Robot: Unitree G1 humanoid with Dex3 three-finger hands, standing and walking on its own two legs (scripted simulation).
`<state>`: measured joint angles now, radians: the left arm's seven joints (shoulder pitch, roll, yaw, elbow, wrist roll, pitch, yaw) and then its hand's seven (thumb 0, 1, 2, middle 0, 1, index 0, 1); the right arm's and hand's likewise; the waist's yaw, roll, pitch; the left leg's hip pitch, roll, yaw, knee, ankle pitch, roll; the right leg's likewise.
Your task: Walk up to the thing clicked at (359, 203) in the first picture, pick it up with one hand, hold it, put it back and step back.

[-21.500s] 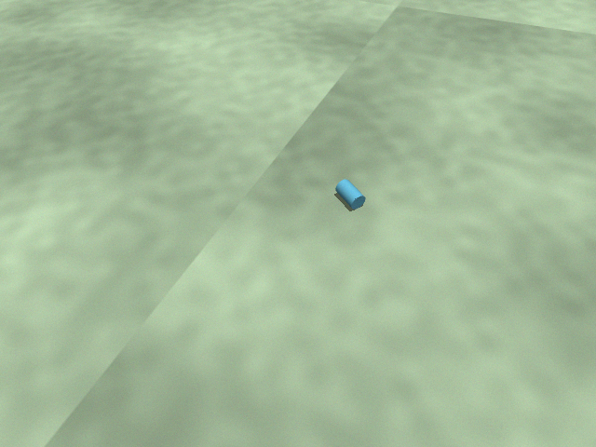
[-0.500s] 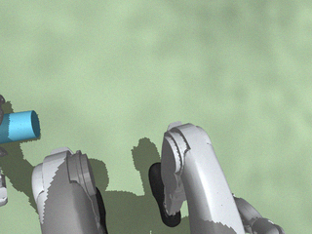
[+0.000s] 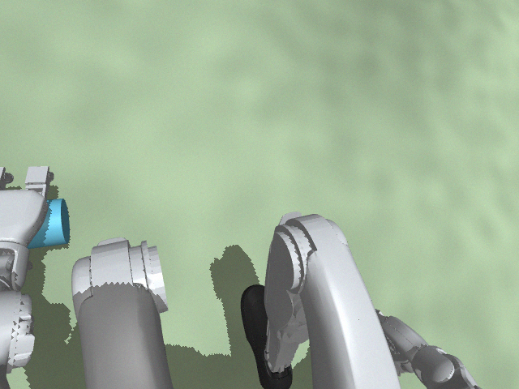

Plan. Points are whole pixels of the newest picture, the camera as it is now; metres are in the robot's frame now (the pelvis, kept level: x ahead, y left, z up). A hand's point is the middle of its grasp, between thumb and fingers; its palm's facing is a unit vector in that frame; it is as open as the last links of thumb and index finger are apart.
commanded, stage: rest palm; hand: left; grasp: from above
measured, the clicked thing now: (20, 226) +0.36 +0.32 -0.26
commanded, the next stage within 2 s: close in 1.14 s
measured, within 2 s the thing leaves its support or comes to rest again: neither
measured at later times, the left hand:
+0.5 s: hand (19, 230) +0.35 +0.32 -0.24, palm faces -0.52 -0.18 -0.83, open 14.3 cm
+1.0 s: hand (9, 221) +0.37 +0.34 -0.25, palm faces -0.49 -0.15 -0.86, open 14.4 cm
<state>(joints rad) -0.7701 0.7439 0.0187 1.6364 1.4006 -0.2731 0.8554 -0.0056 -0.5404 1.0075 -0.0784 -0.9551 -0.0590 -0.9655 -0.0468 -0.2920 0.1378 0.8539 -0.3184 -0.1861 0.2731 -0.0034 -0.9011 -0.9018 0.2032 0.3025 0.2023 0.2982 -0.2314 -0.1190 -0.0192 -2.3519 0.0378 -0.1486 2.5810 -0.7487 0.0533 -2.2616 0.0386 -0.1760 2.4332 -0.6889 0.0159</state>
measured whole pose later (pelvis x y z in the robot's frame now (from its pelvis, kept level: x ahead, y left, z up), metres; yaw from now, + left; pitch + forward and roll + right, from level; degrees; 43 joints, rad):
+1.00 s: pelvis +0.00 +0.00 +0.00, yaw +0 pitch +28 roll -12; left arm -0.86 0.86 0.15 1.70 1.29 -0.22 0.65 0.00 -0.54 0.98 -0.08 -0.96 -0.06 -0.97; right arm -0.02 -0.31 0.16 0.76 -0.29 -0.27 0.31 0.00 -0.91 -0.91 0.20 0.30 0.20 0.30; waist -0.28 -0.11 0.07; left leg -2.37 0.02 -0.17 2.59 -0.74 0.04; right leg -2.26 0.03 -0.20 2.44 -0.69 0.01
